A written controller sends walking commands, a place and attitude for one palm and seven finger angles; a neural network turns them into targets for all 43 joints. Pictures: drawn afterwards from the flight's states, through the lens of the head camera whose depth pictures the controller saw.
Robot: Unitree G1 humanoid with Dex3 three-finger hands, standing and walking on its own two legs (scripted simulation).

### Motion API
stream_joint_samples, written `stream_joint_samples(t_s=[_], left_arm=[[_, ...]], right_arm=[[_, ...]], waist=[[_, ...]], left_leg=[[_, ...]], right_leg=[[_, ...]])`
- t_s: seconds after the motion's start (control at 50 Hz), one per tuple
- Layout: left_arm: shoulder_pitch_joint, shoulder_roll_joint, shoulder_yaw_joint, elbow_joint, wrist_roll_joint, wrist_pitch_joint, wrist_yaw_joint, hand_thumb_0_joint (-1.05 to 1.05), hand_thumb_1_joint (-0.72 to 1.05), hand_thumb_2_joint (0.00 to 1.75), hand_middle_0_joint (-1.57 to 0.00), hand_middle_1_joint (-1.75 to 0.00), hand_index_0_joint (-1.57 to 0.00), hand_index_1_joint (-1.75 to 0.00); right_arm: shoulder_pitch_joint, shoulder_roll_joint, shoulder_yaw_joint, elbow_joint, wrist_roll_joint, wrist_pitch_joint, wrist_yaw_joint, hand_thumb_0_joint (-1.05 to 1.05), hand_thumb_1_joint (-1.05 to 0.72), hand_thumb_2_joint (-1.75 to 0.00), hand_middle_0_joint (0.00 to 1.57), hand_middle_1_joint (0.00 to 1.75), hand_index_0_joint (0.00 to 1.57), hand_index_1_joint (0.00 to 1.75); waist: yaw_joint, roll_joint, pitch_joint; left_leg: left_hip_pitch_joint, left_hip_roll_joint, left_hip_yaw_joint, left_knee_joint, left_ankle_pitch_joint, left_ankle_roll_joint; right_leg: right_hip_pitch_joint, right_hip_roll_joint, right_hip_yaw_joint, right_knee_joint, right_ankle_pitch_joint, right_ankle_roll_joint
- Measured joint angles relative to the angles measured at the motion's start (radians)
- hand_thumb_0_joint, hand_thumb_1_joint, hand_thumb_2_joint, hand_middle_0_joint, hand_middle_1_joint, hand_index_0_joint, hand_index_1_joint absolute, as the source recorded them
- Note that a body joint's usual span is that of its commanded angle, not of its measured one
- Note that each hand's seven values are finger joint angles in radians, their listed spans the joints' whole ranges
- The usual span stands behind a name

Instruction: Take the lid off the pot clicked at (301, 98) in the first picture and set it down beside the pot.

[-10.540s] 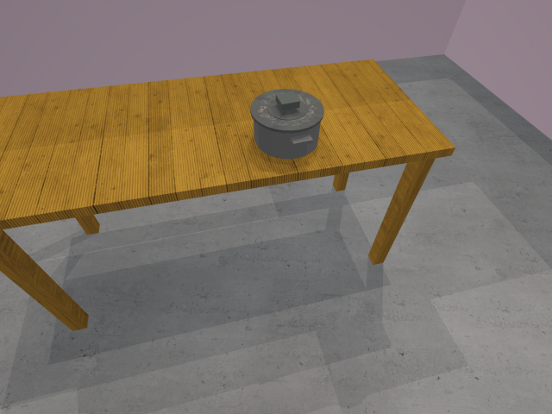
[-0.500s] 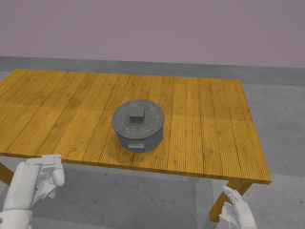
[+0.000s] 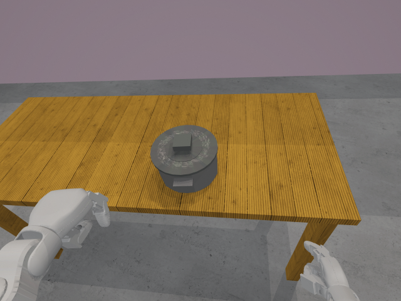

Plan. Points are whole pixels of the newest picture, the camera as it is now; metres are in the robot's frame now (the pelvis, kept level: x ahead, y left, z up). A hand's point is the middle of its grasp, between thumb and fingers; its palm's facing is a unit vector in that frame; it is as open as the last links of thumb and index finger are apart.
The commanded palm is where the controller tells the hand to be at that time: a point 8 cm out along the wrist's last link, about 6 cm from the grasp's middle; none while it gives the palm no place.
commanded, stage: reach forward and open the fingers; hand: left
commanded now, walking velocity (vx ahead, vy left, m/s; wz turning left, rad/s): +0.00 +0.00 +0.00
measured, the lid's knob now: (182, 142) +0.51 +0.13 +0.00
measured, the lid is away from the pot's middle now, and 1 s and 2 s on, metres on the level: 0.00 0.00 0.00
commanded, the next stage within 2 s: move the open hand above the knob in 0.54 s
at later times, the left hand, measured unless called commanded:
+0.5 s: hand (91, 204) +0.27 +0.26 +0.07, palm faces -0.24 -0.08 -0.97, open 9.8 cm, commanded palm +0.26 +0.26 +0.13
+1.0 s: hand (117, 179) +0.33 +0.23 +0.07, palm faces -0.27 -0.09 -0.96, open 10.0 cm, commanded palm +0.32 +0.22 +0.13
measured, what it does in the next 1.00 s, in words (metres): stands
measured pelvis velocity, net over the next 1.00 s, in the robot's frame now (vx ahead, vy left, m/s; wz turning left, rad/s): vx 0.01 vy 0.01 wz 0.01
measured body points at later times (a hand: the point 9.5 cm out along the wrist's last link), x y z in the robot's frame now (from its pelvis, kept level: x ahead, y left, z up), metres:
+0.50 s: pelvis -0.01 +0.01 +0.00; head +0.00 -0.03 +0.45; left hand +0.27 +0.26 +0.12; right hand +0.19 -0.21 -0.11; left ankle +0.01 +0.10 -0.74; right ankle +0.00 -0.12 -0.74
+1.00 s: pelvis +0.01 +0.01 +0.00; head +0.03 -0.03 +0.45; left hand +0.34 +0.23 +0.12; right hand +0.21 -0.21 -0.11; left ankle +0.01 +0.10 -0.74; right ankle +0.00 -0.12 -0.74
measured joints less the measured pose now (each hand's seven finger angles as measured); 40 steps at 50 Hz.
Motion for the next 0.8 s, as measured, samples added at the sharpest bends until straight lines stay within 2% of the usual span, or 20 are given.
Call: stream_joint_samples(t_s=[0.12, 0.38, 0.66, 0.74, 0.8], left_arm=[[-0.100, -0.013, -0.038, 0.068, 0.029, -0.013, -0.001, 0.00, 0.16, 1.16, -1.00, -0.60, -1.00, -0.59], [-0.233, -0.027, -0.080, 0.169, 0.046, 0.000, 0.000, 0.00, -0.16, 1.26, -0.86, -0.18, -0.87, -0.18], [-0.348, -0.034, -0.112, 0.252, 0.057, 0.027, -0.004, 0.00, -0.23, 1.30, -0.83, -0.09, -0.84, -0.08], [-0.397, -0.038, -0.150, 0.280, 0.051, 0.078, -0.032, 0.00, -0.24, 1.30, -0.83, -0.08, -0.84, -0.08], [-0.420, -0.043, -0.165, 0.277, 0.050, 0.086, -0.051, 0.00, -0.24, 1.30, -0.83, -0.08, -0.84, -0.08]], right_arm=[[0.003, 0.016, 0.008, 0.019, -0.001, 0.012, 0.005, 0.01, -0.91, -0.90, 0.20, 0.30, 0.20, 0.30], [0.004, 0.018, 0.010, 0.034, 0.006, 0.022, 0.012, 0.01, -0.91, -0.90, 0.20, 0.30, 0.20, 0.30], [-0.003, 0.007, 0.007, 0.030, 0.013, 0.030, 0.012, 0.01, -0.91, -0.90, 0.20, 0.30, 0.20, 0.30], [-0.004, 0.003, 0.009, 0.032, 0.018, 0.028, 0.017, 0.01, -0.91, -0.90, 0.20, 0.30, 0.20, 0.30], [-0.006, 0.003, 0.011, 0.032, 0.016, 0.020, 0.021, 0.01, -0.91, -0.90, 0.20, 0.30, 0.20, 0.30]], waist=[[0.002, -0.003, 0.015], [-0.011, -0.007, 0.013], [-0.017, -0.022, 0.010], [-0.021, -0.021, 0.009], [-0.025, -0.018, 0.006]], left_leg=[[0.000, -0.007, 0.001, -0.019, 0.022, 0.006], [-0.004, -0.019, 0.010, -0.032, 0.035, 0.017], [-0.020, -0.024, 0.006, -0.030, 0.027, 0.021], [-0.025, -0.028, 0.001, -0.026, 0.023, 0.022], [-0.026, -0.030, -0.001, -0.023, 0.018, 0.022]], right_leg=[[-0.002, -0.006, 0.001, -0.014, 0.019, 0.004], [-0.011, -0.018, 0.010, -0.018, 0.030, 0.014], [-0.024, -0.023, 0.007, -0.019, 0.022, 0.019], [-0.028, -0.027, 0.002, -0.013, 0.014, 0.020], [-0.029, -0.028, 0.000, -0.010, 0.009, 0.021]])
